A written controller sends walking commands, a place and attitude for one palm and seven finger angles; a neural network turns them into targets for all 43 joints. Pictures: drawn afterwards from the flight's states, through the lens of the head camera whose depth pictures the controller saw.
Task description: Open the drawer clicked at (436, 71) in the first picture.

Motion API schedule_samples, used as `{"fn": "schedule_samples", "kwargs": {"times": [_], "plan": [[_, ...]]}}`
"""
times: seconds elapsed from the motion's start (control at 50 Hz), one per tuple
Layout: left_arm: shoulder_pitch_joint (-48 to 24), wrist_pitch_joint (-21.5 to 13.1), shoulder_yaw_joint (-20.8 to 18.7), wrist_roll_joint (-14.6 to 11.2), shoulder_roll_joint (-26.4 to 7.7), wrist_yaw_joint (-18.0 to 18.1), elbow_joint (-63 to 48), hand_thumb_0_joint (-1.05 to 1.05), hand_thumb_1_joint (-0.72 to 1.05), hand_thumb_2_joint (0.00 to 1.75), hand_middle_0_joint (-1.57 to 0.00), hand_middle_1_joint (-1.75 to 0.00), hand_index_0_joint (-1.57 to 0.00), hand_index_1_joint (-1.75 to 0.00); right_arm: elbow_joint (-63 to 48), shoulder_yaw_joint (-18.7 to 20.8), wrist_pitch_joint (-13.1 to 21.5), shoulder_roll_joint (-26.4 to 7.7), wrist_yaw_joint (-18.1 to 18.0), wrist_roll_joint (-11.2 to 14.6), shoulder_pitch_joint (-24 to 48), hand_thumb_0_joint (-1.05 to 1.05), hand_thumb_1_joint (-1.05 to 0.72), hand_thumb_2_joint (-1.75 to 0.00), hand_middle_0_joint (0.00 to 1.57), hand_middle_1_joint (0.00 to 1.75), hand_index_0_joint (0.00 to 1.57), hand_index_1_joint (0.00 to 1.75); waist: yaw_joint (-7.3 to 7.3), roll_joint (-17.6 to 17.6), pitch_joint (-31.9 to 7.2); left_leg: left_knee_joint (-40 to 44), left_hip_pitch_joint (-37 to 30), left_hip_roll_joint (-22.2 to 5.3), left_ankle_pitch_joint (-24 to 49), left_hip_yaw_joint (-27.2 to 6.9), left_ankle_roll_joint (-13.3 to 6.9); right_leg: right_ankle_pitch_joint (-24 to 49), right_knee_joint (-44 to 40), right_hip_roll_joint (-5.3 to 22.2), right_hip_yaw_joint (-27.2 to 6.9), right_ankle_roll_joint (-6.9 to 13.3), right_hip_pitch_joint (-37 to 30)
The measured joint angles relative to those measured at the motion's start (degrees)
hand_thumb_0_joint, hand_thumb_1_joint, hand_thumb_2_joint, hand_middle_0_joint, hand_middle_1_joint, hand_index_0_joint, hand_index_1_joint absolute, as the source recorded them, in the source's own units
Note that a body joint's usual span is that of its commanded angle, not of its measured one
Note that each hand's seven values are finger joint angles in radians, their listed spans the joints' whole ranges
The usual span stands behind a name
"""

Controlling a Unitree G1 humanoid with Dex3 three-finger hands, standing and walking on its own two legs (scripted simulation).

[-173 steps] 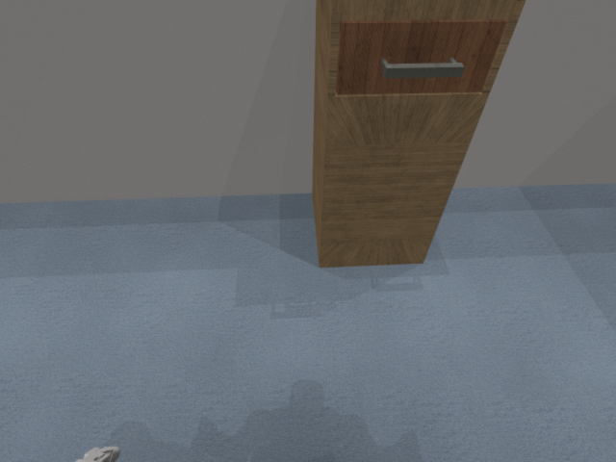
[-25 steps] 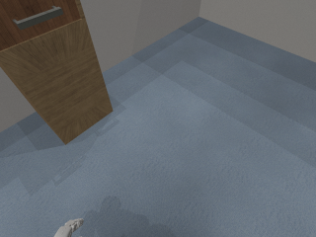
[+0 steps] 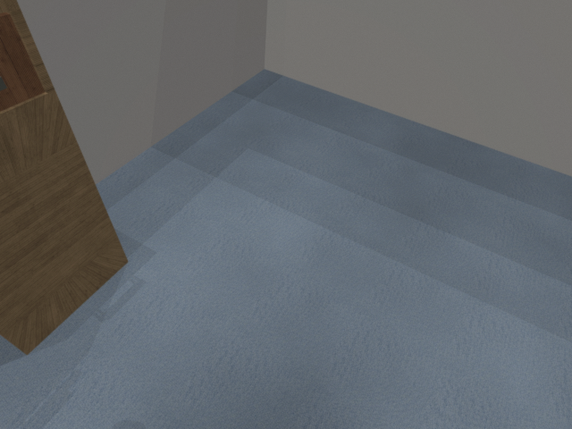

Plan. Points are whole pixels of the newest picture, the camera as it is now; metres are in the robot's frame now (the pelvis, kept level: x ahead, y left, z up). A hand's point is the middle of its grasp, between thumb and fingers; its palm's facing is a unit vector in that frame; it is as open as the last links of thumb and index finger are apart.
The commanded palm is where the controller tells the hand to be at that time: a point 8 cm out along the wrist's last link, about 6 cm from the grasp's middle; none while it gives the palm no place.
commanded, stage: walk to a spot facing it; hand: left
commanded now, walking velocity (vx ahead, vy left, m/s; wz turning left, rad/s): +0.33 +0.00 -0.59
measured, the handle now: out of the picture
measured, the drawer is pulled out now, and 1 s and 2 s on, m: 0.00 0.00 0.00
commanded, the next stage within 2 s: turn to face it in 1.08 s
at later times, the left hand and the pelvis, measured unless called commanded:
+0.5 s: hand (264, 299) +0.40 +0.06 -0.17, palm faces -0.31 -0.93 -0.17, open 7.4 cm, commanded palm none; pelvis +0.20 -0.06 -0.02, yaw -16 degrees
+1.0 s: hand (244, 268) +0.47 +0.12 -0.18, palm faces -0.33 -0.93 -0.15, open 7.4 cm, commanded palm none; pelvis +0.41 -0.06 +0.00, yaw -26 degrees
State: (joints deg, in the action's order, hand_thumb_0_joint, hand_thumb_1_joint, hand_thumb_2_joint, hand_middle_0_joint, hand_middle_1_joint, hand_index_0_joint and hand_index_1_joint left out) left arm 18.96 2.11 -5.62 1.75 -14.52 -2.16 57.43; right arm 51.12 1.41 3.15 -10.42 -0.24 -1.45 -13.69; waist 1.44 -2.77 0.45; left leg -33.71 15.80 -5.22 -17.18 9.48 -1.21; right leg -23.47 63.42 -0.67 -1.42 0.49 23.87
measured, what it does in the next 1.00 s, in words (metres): walks ahead, turning right: right foot, then left foot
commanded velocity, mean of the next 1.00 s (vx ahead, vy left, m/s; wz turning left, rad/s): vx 0.30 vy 0.00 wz -0.41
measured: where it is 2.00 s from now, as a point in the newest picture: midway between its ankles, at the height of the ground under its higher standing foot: (319, 353)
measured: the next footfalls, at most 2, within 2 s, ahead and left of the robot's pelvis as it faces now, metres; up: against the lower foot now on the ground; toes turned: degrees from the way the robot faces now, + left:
right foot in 0.42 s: +0.28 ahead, -0.17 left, +0.00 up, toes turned -23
left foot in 0.86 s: +0.52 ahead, -0.01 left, +0.00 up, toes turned -13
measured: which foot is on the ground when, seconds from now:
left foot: down 0.00-0.44, up 0.46-0.84, down 0.86-1.00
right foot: up 0.00-0.40, down 0.42-0.88, up 0.90-1.00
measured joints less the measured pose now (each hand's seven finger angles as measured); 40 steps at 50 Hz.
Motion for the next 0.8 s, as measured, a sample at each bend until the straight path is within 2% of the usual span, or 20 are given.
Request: {"fn": "schedule_samples", "kwargs": {"times": [0.04, 0.1, 0.16, 0.24, 0.32, 0.36, 0.4, 0.42, 0.44, 0.46, 0.5, 0.54, 0.58, 0.66, 0.72, 0.8], "plan": [[-1.07, -0.07, -0.44, 0.27, -0.28, -0.47, -0.62, 0.01, 0.91, 0.89, -0.20, -0.30, -0.20, -0.30, 1.52, -0.23, 0.23, 1.01, -0.32, 0.09, -2.00, 0.00, -0.91, -0.90, 0.20, 0.30, 0.20, 0.30, -0.02, -0.05, -0.11, 4.03, -3.28, -0.20, 0.90, 1.53, 0.18, 4.88, 4.42, 1.55, 2.29, -0.60, 3.96], [-2.76, -0.20, -0.77, 0.34, 0.00, -0.63, -1.92, 0.01, 0.91, 0.89, -0.19, -0.29, -0.19, -0.30, 3.94, -0.23, 0.53, 2.05, -0.69, 0.35, -5.06, 0.00, -0.91, -0.90, 0.20, 0.30, 0.20, 0.30, -0.17, 0.21, -0.07, 8.75, -7.38, -0.23, 1.34, 3.93, 0.28, 10.37, 5.86, 3.46, 3.43, -1.50, 8.51], [-4.77, 0.04, -0.77, 0.42, 0.67, -0.69, -2.73, 0.01, 0.91, 0.89, -0.19, -0.29, -0.19, -0.30, 6.20, 0.04, 0.63, 2.67, -0.83, 0.51, -7.80, 0.00, -0.91, -0.90, 0.20, 0.30, 0.20, 0.30, -0.80, 0.53, 0.49, 11.49, -10.75, -0.12, 0.64, 6.38, 0.48, 13.15, 3.35, 5.13, 3.80, -2.31, 11.40], [-8.21, 0.46, -0.37, 0.52, 1.67, -0.77, -2.98, 0.01, 0.91, 0.89, -0.19, -0.29, -0.19, -0.30, 8.64, 0.38, 0.68, 3.06, -0.89, 0.38, -11.09, 0.00, -0.91, -0.90, 0.20, 0.30, 0.20, 0.30, -2.41, 0.79, 1.93, 13.18, -14.70, -0.08, -1.44, 9.46, 1.40, 14.80, -4.20, 6.71, 5.02, -2.58, 12.75], [-12.48, 0.31, 0.28, 0.41, 2.74, -0.82, -3.29, 0.01, 0.91, 0.90, -0.19, -0.29, -0.19, -0.30, 10.58, 0.64, 0.38, 2.93, -0.81, -0.09, -13.70, 0.00, -0.91, -0.90, 0.20, 0.30, 0.20, 0.30, -4.65, 1.41, 3.95, 12.84, -18.10, -0.86, -4.72, 12.04, 3.17, 13.79, -15.18, 6.40, 7.08, -1.29, 10.93], [-14.58, -0.21, 0.66, 0.33, 3.22, -0.81, -3.69, 0.01, 0.91, 0.90, -0.19, -0.29, -0.19, -0.30, 11.43, 0.79, 0.09, 2.73, -0.69, -0.25, -14.82, 0.00, -0.91, -0.90, 0.20, 0.30, 0.20, 0.30, -5.60, 1.94, 4.87, 11.60, -19.51, -1.80, -6.99, 13.21, 4.46, 12.14, -20.01, 5.26, 8.16, 0.08, 9.08], [-16.12, -1.33, 1.05, 0.31, 3.50, -0.77, -4.37, 0.01, 0.91, 0.89, -0.19, -0.29, -0.19, -0.30, 12.20, 0.95, -0.34, 2.59, -0.51, -0.19, -15.97, 0.00, -0.91, -0.90, 0.20, 0.30, 0.20, 0.30, -5.96, 2.67, 5.53, 7.66, -20.12, -3.79, -10.17, 14.09, 5.85, 10.32, -24.66, 3.21, 9.67, 1.88, 5.88], [-16.42, -2.33, 1.28, 0.35, 3.33, -0.77, -4.72, 0.01, 0.91, 0.89, -0.19, -0.29, -0.19, -0.30, 12.62, 0.96, -0.65, 2.76, -0.31, 0.00, -16.73, 0.00, -0.91, -0.90, 0.20, 0.30, 0.20, 0.30, -5.84, 2.45, 5.54, 2.56, -19.24, -5.11, -11.77, 13.98, 6.17, 11.13, -27.63, 2.37, 10.39, 2.88, 3.15], [-16.66, -3.50, 1.37, 0.35, 3.20, -0.56, -4.96, 0.01, 0.91, 0.89, -0.19, -0.29, -0.19, -0.30, 12.92, 0.91, -1.14, 2.89, -0.03, 0.42, -16.96, 0.00, -0.91, -0.90, 0.20, 0.30, 0.20, 0.30, -5.39, 2.23, 5.56, -5.92, -16.43, -6.64, -11.73, 12.10, 5.57, 13.73, -27.39, 1.93, 10.58, 3.87, 2.67], [-16.83, -4.44, 1.51, -0.08, 3.20, -0.15, -5.09, 0.01, 0.91, 0.89, -0.19, -0.29, -0.20, -0.30, 13.05, 0.87, -1.82, 2.83, 0.05, 0.80, -16.10, 0.00, -0.91, -0.90, 0.20, 0.30, 0.20, 0.30, -5.13, 2.26, 6.03, -16.76, -12.04, -7.06, -12.75, 7.54, 5.11, 12.60, -24.75, 1.47, 10.49, 4.49, 3.05], [-16.11, -5.10, 1.87, -0.74, 3.21, 0.53, -4.89, 0.01, 0.91, 0.89, -0.19, -0.29, -0.20, -0.30, 12.60, 1.06, -2.61, 2.55, -0.05, 1.09, -13.15, 0.00, -0.91, -0.90, 0.20, 0.30, 0.20, 0.30, -5.08, 2.02, 6.51, -34.44, -3.08, -5.42, -11.21, -0.73, 4.32, 9.20, -23.31, 0.72, 9.90, 4.88, 1.44], [-14.40, -5.13, 2.20, -0.97, 3.51, 1.18, -3.83, 0.00, 0.91, 0.89, -0.20, -0.29, -0.20, -0.30, 11.22, 1.40, -2.63, 2.00, -0.22, 0.76, -9.65, 0.01, -0.91, -0.90, 0.20, 0.30, 0.20, 0.30, -4.83, 2.19, 6.01, -41.38, 4.20, -4.85, -6.83, -4.29, 3.94, 8.65, -26.27, -0.23, 9.14, 4.30, -1.77], [-12.11, -5.16, 2.40, -0.72, 4.03, 1.69, -2.25, 0.00, 0.91, 0.89, -0.20, -0.30, -0.20, -0.30, 9.21, 1.67, -2.43, 1.35, -0.33, 0.34, -6.01, 0.01, -0.91, -0.90, 0.20, 0.30, 0.20, 0.30, -4.58, 2.59, 4.83, -40.15, 9.85, -5.12, -3.99, -5.50, 3.98, 9.47, -30.06, -1.06, 8.09, 3.98, -4.69], [-8.08, -5.37, 1.39, -0.64, 3.62, 2.58, -0.19, -0.01, 0.94, 0.89, -0.20, -0.30, -0.20, -0.30, 5.31, 1.93, -1.93, 0.77, 0.02, -0.07, -0.43, 0.00, -0.92, -0.90, 0.20, 0.30, 0.20, 0.30, -3.59, 3.50, 2.08, -29.83, 16.44, -5.48, 0.29, -5.83, 4.73, 9.77, -35.61, -1.87, 6.59, 3.79, -9.42], [-5.47, -5.44, 1.62, -0.45, 3.03, 2.42, 0.95, -0.01, 0.94, 0.89, -0.20, -0.30, -0.20, -0.30, 3.73, 1.88, -1.78, 0.66, 0.76, -0.07, 2.68, 0.00, -0.92, -0.90, 0.19, 0.30, 0.19, 0.30, -2.27, 3.89, 0.84, -20.43, 17.08, -4.94, 3.26, -5.24, 4.91, 8.79, -37.79, -2.13, 5.76, 3.09, -12.61], [-2.21, -5.37, 1.89, -0.37, 2.70, 2.31, 1.97, 0.00, 0.92, 0.89, -0.20, -0.30, -0.20, -0.30, 2.96, 1.61, -1.47, 0.71, 1.58, 0.09, 5.32, 0.00, -0.92, -0.90, 0.19, 0.30, 0.19, 0.30, 0.07, 3.58, 0.39, -8.70, 13.33, -2.84, 4.48, -4.26, 4.29, 5.77, -38.08, -1.93, 4.79, 1.67, -16.51]]}}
